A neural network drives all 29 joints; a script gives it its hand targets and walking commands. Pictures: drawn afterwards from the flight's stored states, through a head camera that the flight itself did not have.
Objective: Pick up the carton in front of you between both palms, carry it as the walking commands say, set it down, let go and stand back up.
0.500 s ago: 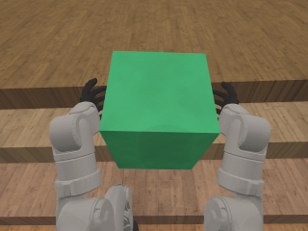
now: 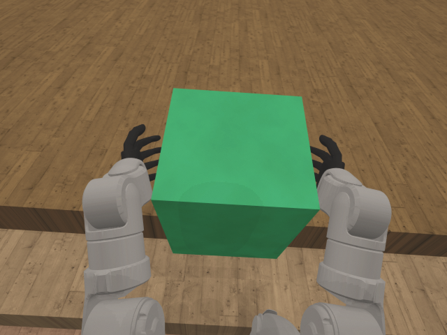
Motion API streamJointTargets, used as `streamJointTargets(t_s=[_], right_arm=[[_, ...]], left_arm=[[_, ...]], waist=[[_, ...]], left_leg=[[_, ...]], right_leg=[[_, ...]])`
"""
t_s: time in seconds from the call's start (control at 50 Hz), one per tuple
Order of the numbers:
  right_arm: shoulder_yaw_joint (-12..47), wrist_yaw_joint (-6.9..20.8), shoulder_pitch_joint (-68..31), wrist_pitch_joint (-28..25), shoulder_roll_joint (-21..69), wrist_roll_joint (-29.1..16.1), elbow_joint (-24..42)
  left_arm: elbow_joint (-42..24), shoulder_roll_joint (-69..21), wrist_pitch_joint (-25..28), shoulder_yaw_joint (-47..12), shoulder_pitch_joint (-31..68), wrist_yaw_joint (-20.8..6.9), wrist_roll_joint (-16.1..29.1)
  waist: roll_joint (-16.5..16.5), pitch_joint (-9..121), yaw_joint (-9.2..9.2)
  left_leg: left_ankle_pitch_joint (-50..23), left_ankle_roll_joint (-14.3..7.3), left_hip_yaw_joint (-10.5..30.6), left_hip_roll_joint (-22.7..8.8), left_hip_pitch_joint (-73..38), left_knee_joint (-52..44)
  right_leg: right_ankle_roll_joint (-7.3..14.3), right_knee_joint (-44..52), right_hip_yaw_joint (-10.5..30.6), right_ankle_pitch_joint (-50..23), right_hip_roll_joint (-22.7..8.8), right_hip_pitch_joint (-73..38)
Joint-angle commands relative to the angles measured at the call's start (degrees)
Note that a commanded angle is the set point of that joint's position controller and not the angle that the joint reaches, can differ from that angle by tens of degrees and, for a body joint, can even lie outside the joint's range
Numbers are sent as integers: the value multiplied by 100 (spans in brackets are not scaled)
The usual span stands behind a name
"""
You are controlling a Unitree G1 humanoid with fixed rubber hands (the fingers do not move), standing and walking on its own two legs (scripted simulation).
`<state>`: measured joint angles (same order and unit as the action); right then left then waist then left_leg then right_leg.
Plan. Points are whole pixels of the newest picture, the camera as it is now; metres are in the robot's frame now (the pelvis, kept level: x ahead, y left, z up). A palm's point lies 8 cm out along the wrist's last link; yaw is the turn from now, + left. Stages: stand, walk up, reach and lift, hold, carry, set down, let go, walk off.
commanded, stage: carry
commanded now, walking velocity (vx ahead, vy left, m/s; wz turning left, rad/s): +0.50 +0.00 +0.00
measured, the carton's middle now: (230, 183) +0.37 +0.04 +0.10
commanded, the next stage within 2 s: none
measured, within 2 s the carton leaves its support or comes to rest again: neither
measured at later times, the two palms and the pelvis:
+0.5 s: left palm out of the picture +0.65 +0.18 +0.33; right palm (335, 12) +0.66 -0.13 +0.31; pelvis +0.29 +0.03 +0.16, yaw +3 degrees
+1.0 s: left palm out of the picture +0.95 +0.17 +0.48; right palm out of the picture +0.99 -0.13 +0.49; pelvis +0.62 -0.03 +0.34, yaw +2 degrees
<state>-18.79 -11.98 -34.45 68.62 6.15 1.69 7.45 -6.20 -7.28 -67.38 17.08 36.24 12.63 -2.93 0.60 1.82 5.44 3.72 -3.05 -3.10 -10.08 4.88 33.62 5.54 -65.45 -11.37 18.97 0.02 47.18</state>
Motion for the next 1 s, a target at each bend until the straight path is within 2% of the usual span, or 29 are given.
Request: streamJointTargets(t_s=[0.0,0.04,0.12,0.2,0.24,0.28,0.3,0.34,0.36,0.38,0.42,0.46,0.48,0.5,0.52,0.56,0.62,0.66,0.68,0.72,0.76,0.82,0.86,0.88,0.9,0.92,0.94,0.96,0.98], right_arm=[[2378,-26,-2591,-70,3320,-163,173],[2355,-9,-3490,-63,3012,-175,480],[2417,54,-3801,-54,3331,-167,328],[2753,38,-3654,76,3305,-326,59],[2732,-55,-3742,253,3069,-418,11],[2486,-137,-3845,405,2951,-345,-254],[2682,-190,-3710,508,3451,-249,-851],[2784,-141,-4108,387,3745,-447,-620],[2959,-113,-4205,402,3883,-598,-459],[2839,-146,-4395,359,3995,-520,-522],[2953,-215,-4427,305,4067,-594,-636],[3262,-165,-4603,114,4582,-841,-599],[3343,-117,-4187,32,4635,-827,-442],[3710,-19,-4107,-130,5292,-1059,-134],[3729,-18,-4273,-295,5025,-1162,-71],[4354,173,-4532,-446,5250,-1684,325],[4530,403,-4684,-653,5389,-1824,544],[4649,503,-4619,-784,5504,-2049,788],[4557,489,-4575,-804,5234,-1960,820],[4287,319,-3602,-683,4693,-1465,337],[4024,220,-3151,-552,4103,-1343,306],[3671,192,-3344,-395,3827,-1408,736],[3340,145,-2886,-300,3310,-1093,422],[3298,123,-3054,-256,3533,-980,458],[3010,30,-2852,-200,3120,-619,437],[2707,-8,-2337,-173,3102,-319,359],[2552,-14,-2586,-128,3436,-332,377],[2521,-28,-3161,-148,3257,-378,667],[2594,8,-3651,-58,3319,-528,714]], left_arm=[[-722,-4243,63,-3920,3825,-156,1885],[-501,-4306,72,-3902,3813,-144,1792],[-1042,-4876,71,-4127,4874,-304,2260],[-364,-4034,-147,-3515,3915,-207,1575],[-132,-3685,-360,-3112,3494,-106,1381],[236,-3588,-479,-2748,3352,-88,1264],[21,-3363,-473,-2610,3677,-75,1153],[224,-3646,-502,-2582,3682,-174,1135],[-55,-3742,-483,-2649,3974,-218,1359],[201,-3610,-514,-2381,3788,-246,1141],[440,-3568,-448,-2170,3720,-200,959],[232,-3571,-342,-2067,3703,-166,704],[86,-3772,-253,-2220,3650,-167,686],[60,-3835,-98,-2071,3253,-208,488],[103,-3897,20,-2181,2903,-228,346],[205,-3866,140,-2159,2510,-256,237],[-124,-3978,415,-2317,2917,-252,44],[-387,-4202,570,-2681,3111,-219,345],[-451,-4285,532,-2939,2945,-221,506],[-525,-3800,478,-2995,2576,-179,456],[-447,-3374,344,-2868,2259,-69,274],[-838,-3284,202,-3105,2559,57,534],[-327,-3287,109,-3048,2329,56,682],[-455,-3649,88,-3164,2793,49,898],[-585,-3830,77,-3450,2799,-40,1208],[-316,-3795,51,-3620,2902,-35,1221],[-808,-4014,116,-3721,3348,-37,1433],[-855,-4199,53,-3908,3490,-98,1651],[-782,-4486,58,-3972,3660,-115,1776]], waist=[[-1847,3580,-202],[-701,3963,-55],[710,1933,-136],[-472,1704,-24],[-137,1447,166],[107,1021,-193],[-663,855,-249],[-1362,904,-204],[-940,1126,-159],[-1225,1323,-377],[-1966,2100,-634],[-1388,3381,-1421],[-1357,3779,-1754],[-482,3735,-1568],[1651,4373,-1434],[364,4198,-1495],[-104,2384,-1100],[-381,2163,-1072],[169,1887,-1360],[1,1462,-1378],[226,1050,-1145],[1263,1791,-728],[1876,2712,-75],[1680,2912,369],[1225,3296,600],[-1114,3546,131],[-1928,4472,17],[-958,4197,15],[-1175,3678,84]], left_leg=[[1095,160,945,1857,2841,6812],[918,-301,1452,1541,3783,8178],[929,-638,1043,819,5047,7460],[1882,-662,519,694,6904,8499],[2577,-707,396,548,8410,9489],[1882,-598,-198,325,7776,8300],[1512,-453,-565,462,7577,8119],[1831,-420,-773,457,7038,7104],[1875,-408,-843,480,6146,6187],[1548,-510,-1248,810,5313,5419],[810,-791,-1532,1333,3384,4160],[600,-716,-1242,1643,2031,2441],[80,-415,-1137,1770,883,592],[-1143,-723,252,1003,-473,23],[-4599,-2376,3609,-516,-1820,114],[-1126,-2210,4252,-484,-2068,-125],[1077,-1076,3320,-499,-799,-682],[-366,-1075,2464,-636,-1342,-1007],[-913,-1317,2441,-759,-1667,-1088],[-502,-1335,2120,-1031,-1943,-1503],[441,-956,1344,-390,-977,-2359],[-2911,-852,-608,131,691,-3073],[-7320,-576,-559,-76,-264,-1268],[-7996,-515,-658,-157,-356,-70],[-6095,-289,-379,152,98,1916],[-822,240,-91,1321,2170,4732],[738,110,1286,1778,2473,6977],[787,-17,1545,1686,3305,7709],[1146,-216,1375,1500,3859,7815]], right_leg=[[1116,3510,4605,-6993,-1863,-5412],[1796,3462,5117,-2207,-1782,-5269],[849,4161,3895,1054,-1745,-4062],[1124,4815,2988,-782,-2049,-5259],[1113,4925,3011,-683,-2188,-6017],[520,5218,2237,500,-1493,-4681],[397,5419,1801,954,-1214,-4463],[615,6149,1528,-1780,-1261,-4670],[511,6068,929,-2497,-1198,-4692],[431,5997,247,-3585,-1002,-4253],[492,5156,12,-8818,-1067,-4398],[180,2475,75,-11059,-995,-5222],[-30,873,156,-10634,-719,-5363],[-327,-739,748,-5426,-373,-3730],[-698,-3927,1707,-527,861,-1264],[-205,-5401,2526,-103,664,353],[73,-4165,2180,-297,-210,822],[85,-4517,1518,511,-179,1640],[171,-5008,1333,956,-197,2320],[244,-5997,1379,1865,-378,3778],[194,-4105,870,1563,-750,3002],[192,-960,-371,-25,-328,-1199],[281,-122,-588,58,443,-2362],[194,786,-759,16,632,-3004],[62,2086,247,241,584,-4046],[986,3652,4265,-1594,-1180,-4903],[1716,3756,5605,-3406,-1755,-5260],[1565,3425,5145,-2981,-1738,-5369],[1402,3095,4743,-2565,-1697,-5099]])
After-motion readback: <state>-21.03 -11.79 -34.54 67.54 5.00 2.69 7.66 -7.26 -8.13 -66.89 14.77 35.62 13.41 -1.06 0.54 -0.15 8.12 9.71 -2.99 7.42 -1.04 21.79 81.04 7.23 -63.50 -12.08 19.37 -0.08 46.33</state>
